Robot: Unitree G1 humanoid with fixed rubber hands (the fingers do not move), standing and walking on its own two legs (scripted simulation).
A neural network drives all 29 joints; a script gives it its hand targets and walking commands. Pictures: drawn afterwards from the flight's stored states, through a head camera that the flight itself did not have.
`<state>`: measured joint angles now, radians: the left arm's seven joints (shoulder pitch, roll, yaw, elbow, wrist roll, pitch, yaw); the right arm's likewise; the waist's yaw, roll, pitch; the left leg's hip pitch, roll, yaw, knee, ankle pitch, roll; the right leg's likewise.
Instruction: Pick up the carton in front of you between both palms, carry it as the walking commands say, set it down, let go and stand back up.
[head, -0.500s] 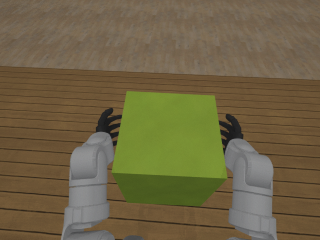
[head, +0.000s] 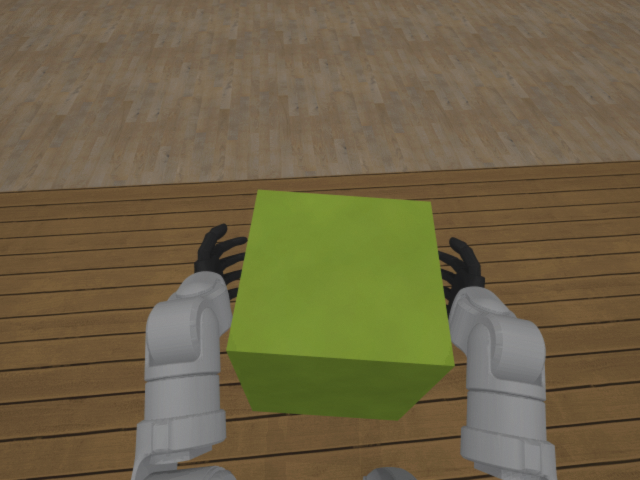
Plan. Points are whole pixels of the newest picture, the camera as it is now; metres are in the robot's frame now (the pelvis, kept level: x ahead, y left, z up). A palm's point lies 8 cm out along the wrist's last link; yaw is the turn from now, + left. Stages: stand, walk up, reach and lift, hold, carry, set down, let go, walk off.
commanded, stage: carry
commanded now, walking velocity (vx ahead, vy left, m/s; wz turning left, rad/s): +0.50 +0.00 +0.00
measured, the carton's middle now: (334, 315) +0.32 -0.02 +0.01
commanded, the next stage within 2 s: none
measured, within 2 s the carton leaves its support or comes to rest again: neither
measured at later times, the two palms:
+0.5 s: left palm (240, 133) +0.64 +0.13 +0.07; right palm (408, 131) +0.67 -0.17 +0.06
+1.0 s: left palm (262, 70) +1.00 +0.12 +0.00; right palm (386, 78) +0.97 -0.18 +0.00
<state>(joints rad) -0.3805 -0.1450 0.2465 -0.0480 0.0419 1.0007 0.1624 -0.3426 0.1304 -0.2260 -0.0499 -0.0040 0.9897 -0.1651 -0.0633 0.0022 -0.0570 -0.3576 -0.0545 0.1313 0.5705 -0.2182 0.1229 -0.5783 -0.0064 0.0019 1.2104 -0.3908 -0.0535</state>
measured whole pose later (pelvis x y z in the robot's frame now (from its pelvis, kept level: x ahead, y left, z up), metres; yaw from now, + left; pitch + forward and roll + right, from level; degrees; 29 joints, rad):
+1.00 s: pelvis +0.67 -0.01 -0.07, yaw -1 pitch +4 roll -1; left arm -0.38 -0.15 0.25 -0.01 0.05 0.97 0.16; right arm -0.33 0.14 -0.24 -0.02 0.00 0.95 -0.16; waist -0.05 0.00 -0.03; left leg -0.38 -0.06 0.14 0.58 -0.19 0.14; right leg -0.59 -0.03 0.01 1.18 -0.37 -0.05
